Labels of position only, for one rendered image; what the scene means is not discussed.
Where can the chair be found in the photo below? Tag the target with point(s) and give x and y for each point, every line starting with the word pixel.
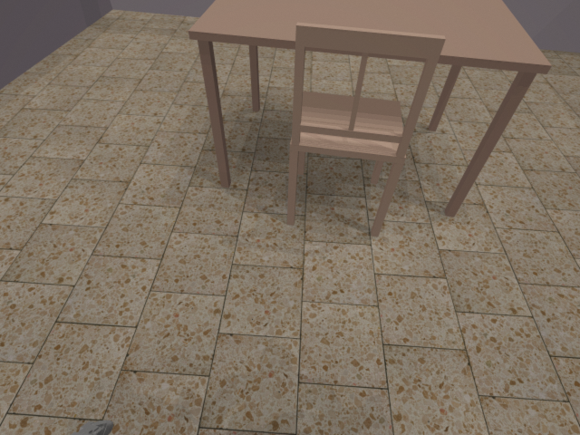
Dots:
pixel 356 127

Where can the table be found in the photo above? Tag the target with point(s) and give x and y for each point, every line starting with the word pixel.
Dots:
pixel 479 33

